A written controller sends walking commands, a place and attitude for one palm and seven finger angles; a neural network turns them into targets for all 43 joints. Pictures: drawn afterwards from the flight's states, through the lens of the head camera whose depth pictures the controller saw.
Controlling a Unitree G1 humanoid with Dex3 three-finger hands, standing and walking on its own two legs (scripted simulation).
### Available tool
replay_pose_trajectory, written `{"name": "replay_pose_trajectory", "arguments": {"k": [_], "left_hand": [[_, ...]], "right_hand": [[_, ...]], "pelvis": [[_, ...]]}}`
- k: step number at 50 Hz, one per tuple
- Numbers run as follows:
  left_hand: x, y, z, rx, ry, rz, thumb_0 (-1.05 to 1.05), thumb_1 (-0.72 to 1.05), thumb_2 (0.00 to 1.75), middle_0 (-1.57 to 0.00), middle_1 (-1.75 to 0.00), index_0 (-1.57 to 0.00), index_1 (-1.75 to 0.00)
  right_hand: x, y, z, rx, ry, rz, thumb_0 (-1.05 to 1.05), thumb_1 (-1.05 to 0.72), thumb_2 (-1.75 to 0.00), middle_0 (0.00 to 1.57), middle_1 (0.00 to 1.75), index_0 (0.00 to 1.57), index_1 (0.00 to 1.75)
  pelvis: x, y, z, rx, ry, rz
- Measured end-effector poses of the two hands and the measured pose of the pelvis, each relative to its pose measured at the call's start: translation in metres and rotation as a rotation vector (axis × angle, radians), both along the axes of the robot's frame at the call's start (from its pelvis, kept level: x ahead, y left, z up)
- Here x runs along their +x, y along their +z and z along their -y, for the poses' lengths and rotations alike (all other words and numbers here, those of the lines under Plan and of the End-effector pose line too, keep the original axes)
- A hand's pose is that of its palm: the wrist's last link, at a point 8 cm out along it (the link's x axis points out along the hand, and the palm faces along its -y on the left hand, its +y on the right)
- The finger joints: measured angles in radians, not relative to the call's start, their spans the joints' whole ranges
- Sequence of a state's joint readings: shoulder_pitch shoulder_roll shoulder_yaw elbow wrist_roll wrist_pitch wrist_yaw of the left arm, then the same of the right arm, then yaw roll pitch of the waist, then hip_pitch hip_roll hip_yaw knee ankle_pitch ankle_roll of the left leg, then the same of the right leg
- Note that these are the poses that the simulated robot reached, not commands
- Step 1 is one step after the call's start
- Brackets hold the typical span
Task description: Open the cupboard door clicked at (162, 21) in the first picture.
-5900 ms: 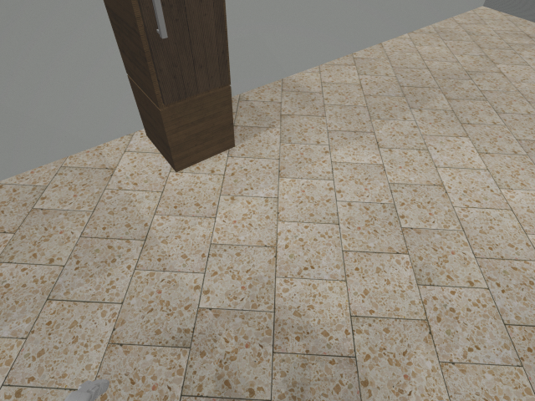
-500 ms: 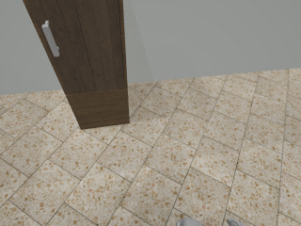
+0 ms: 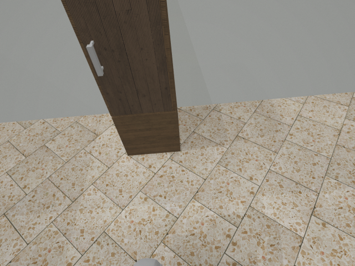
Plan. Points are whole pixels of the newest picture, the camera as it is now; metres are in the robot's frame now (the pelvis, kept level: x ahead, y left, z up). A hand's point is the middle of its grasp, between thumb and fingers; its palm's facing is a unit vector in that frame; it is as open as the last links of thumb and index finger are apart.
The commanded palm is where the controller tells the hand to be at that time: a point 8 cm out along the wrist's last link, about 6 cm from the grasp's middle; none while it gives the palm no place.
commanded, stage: take the last steps up to it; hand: left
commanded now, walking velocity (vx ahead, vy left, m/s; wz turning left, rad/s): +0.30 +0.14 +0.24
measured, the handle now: (96, 58) +0.90 +0.38 +0.02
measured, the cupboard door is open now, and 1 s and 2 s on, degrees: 0 0 0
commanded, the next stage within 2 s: come to a stop and stand still in 1.18 s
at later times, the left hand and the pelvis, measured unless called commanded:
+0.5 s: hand out of the picture -0.02 +0.31 -0.18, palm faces +0.16 -0.97 -0.19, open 7.4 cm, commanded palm none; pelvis +0.04 +0.12 +0.00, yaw +5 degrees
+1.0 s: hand (101, 206) +0.33 +0.28 -0.18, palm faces +0.04 -0.99 -0.16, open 7.4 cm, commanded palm none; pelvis +0.22 +0.11 -0.02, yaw +2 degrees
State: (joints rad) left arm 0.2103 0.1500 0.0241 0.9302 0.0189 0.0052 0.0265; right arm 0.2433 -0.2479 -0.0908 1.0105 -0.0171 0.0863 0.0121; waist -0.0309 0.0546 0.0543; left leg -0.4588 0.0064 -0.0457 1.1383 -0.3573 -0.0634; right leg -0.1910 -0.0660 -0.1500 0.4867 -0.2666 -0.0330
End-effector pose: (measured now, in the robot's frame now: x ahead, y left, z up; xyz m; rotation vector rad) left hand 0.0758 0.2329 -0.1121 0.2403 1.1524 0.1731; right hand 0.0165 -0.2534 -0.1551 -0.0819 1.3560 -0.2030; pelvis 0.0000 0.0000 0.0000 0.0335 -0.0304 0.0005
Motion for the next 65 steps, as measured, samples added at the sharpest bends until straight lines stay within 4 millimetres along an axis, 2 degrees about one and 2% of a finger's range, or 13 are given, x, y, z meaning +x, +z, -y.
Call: {"name": "replay_pose_trajectory", "arguments": {"k": [5,9,15,19,23,32,39,45,47,49,55,59,65], "left_hand": [[-0.047,-0.009,-0.009,-0.027,0.09,-0.056,0.01,0.9,0.89,-0.21,-0.3,-0.2,-0.3],[-0.093,-0.016,-0.024,-0.047,0.167,-0.137,0.01,0.9,0.89,-0.21,-0.3,-0.2,-0.3],[-0.159,-0.031,-0.059,-0.083,0.267,-0.3,0.01,0.9,0.89,-0.21,-0.3,-0.2,-0.3],[-0.174,-0.043,-0.088,-0.105,0.282,-0.394,0.01,0.9,0.89,-0.2,-0.3,-0.2,-0.3],[-0.138,-0.037,-0.111,-0.111,0.246,-0.362,0.01,0.91,0.9,-0.2,-0.3,-0.2,-0.3],[0.0,-0.036,-0.137,-0.113,0.167,-0.14,0.01,0.91,0.9,-0.2,-0.3,-0.19,-0.3],[0.109,-0.035,-0.129,-0.119,0.069,-0.056,0.01,0.91,0.9,-0.2,-0.3,-0.19,-0.3],[0.207,-0.038,-0.106,-0.118,-0.018,0.023,0.01,0.91,0.9,-0.2,-0.3,-0.19,-0.3],[0.231,-0.042,-0.099,-0.113,-0.022,0.062,0.01,0.9,0.9,-0.2,-0.3,-0.2,-0.3],[0.24,-0.044,-0.094,-0.112,-0.001,0.078,0.01,0.9,0.9,-0.2,-0.3,-0.2,-0.3],[0.225,-0.032,-0.103,-0.063,0.092,-0.031,-0.01,0.94,0.89,-0.2,-0.3,-0.2,-0.3],[0.212,-0.026,-0.108,-0.05,0.105,-0.131,-0.01,0.94,0.89,-0.2,-0.3,-0.2,-0.3],[0.203,-0.029,-0.109,-0.095,0.167,-0.229,0.0,0.92,0.9,-0.2,-0.3,-0.2,-0.3]], "right_hand": [[0.011,0.007,-0.005,-0.016,0.078,-0.017,0.0,-0.91,-0.9,0.2,0.3,0.2,0.3],[0.038,0.016,-0.021,-0.031,0.149,0.009,0.0,-0.91,-0.9,0.2,0.3,0.2,0.3],[0.099,0.031,-0.068,-0.063,0.251,0.134,0.0,-0.91,-0.9,0.19,0.3,0.2,0.3],[0.121,0.034,-0.105,-0.081,0.26,0.228,0.0,-0.91,-0.9,0.2,0.3,0.2,0.3],[0.106,0.036,-0.133,-0.066,0.218,0.2,0.0,-0.91,-0.9,0.2,0.3,0.2,0.3],[0.037,0.024,-0.157,-0.055,0.098,-0.059,0.0,-0.93,-0.9,0.2,0.3,0.2,0.3],[0.001,0.016,-0.183,0.007,0.0,-0.246,0.0,-0.92,-0.9,0.2,0.3,0.2,0.3],[0.006,0.013,-0.193,0.059,-0.063,-0.379,0.0,-0.91,-0.9,0.2,0.3,0.2,0.3],[0.02,0.008,-0.187,0.072,-0.078,-0.403,0.0,-0.91,-0.9,0.2,0.3,0.2,0.3],[0.047,0.002,-0.177,0.071,-0.08,-0.387,0.0,-0.91,-0.9,0.2,0.3,0.2,0.3],[0.184,0.0,-0.144,0.027,-0.001,-0.146,0.0,-0.91,-0.9,0.2,0.3,0.2,0.3],[0.275,0.006,-0.137,0.007,0.051,0.022,0.0,-0.91,-0.9,0.2,0.29,0.2,0.3],[0.373,0.014,-0.143,-0.02,0.139,0.133,0.0,-0.93,-0.9,0.19,0.29,0.19,0.3]], "pelvis": [[-0.004,0.001,-0.006,-0.009,0.037,-0.005],[-0.003,0.003,-0.021,-0.016,0.065,-0.013],[0.005,-0.001,-0.057,-0.034,0.086,-0.022],[0.015,-0.009,-0.087,-0.048,0.077,-0.006],[0.032,0.001,-0.107,-0.063,0.078,0.003],[0.077,0.002,-0.132,-0.04,0.077,0.014],[0.125,-0.006,-0.133,-0.031,0.067,0.008],[0.177,-0.018,-0.122,-0.044,0.047,0.001],[0.199,-0.025,-0.113,-0.029,0.044,0.002],[0.214,-0.027,-0.107,-0.032,0.038,0.008],[0.253,-0.01,-0.101,-0.047,0.048,0.004],[0.277,-0.003,-0.104,-0.046,0.047,-0.014],[0.316,-0.001,-0.119,-0.051,0.051,-0.022]]}}
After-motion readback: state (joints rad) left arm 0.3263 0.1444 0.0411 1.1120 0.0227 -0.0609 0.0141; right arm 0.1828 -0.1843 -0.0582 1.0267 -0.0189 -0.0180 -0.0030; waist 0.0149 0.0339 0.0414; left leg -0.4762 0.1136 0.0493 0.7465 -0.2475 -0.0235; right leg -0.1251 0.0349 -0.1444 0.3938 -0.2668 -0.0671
